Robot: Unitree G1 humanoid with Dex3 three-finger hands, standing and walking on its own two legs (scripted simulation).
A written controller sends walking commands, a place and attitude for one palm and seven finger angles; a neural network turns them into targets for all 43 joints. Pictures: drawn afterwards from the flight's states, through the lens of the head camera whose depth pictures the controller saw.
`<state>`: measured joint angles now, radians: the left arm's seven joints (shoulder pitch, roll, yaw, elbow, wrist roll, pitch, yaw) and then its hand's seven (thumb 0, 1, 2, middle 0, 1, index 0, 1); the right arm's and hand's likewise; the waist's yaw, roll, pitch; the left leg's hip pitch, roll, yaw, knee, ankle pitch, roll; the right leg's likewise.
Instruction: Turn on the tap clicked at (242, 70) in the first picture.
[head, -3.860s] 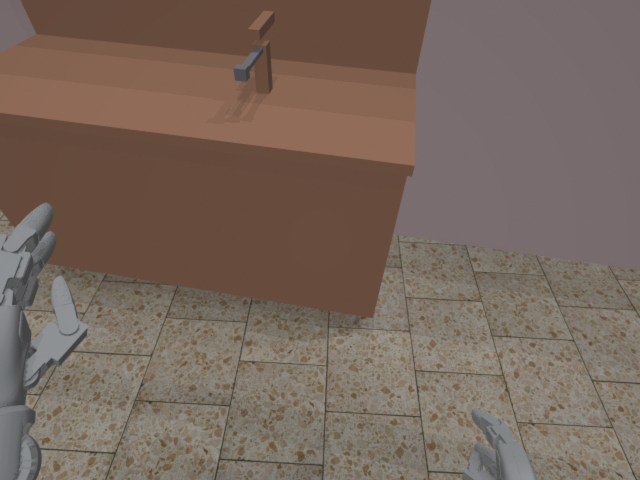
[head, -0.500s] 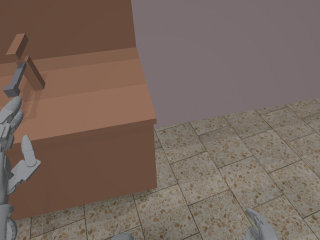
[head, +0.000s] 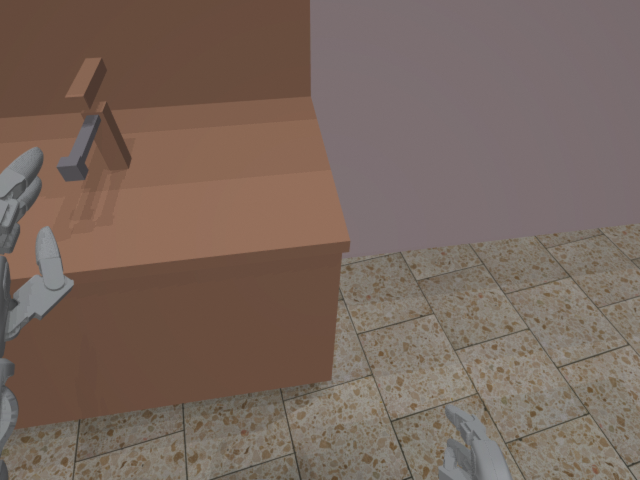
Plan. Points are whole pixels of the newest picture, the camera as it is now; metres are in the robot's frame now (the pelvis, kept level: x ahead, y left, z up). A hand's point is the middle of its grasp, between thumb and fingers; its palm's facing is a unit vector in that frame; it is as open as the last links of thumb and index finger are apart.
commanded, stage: come to a stop and stand still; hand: left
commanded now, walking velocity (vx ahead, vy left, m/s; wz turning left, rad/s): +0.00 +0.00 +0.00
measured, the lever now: (73, 168) +0.48 +0.44 +0.10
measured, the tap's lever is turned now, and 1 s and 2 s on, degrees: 0 0 0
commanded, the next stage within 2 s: look again from close up in 0.88 s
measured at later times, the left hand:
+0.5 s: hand (85, 262) +0.26 +0.27 +0.18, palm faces +0.37 -0.87 -0.34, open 7.4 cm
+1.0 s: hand (70, 262) +0.27 +0.29 +0.17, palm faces +0.37 -0.87 -0.32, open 7.4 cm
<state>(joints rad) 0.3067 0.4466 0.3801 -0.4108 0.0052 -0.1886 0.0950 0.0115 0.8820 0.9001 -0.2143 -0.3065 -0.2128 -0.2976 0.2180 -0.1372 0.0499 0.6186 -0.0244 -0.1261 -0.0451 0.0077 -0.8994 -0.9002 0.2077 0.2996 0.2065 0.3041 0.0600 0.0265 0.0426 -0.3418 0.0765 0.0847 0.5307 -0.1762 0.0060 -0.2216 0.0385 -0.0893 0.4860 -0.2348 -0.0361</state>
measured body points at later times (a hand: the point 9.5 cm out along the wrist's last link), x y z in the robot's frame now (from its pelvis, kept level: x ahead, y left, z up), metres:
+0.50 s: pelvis +0.03 +0.02 +0.01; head +0.04 +0.05 +0.46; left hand +0.23 +0.31 +0.20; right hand +0.19 -0.21 -0.06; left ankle +0.06 +0.11 -0.73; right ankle +0.01 -0.09 -0.73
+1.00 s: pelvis +0.04 +0.05 +0.01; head +0.05 +0.07 +0.46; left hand +0.24 +0.34 +0.18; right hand +0.22 -0.18 -0.05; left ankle +0.06 +0.11 -0.73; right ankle +0.01 -0.09 -0.73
